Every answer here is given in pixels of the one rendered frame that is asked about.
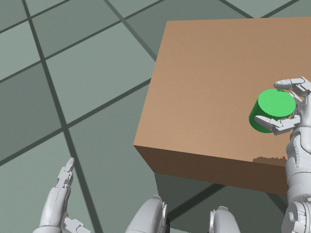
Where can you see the right robot arm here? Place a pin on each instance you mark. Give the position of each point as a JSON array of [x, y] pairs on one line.
[[298, 173]]

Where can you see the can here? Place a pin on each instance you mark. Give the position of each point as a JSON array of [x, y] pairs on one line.
[[274, 104]]

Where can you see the right robot hand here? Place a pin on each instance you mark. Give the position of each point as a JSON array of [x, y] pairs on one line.
[[301, 116]]

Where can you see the left robot hand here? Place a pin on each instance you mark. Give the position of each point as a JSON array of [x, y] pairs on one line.
[[55, 209]]

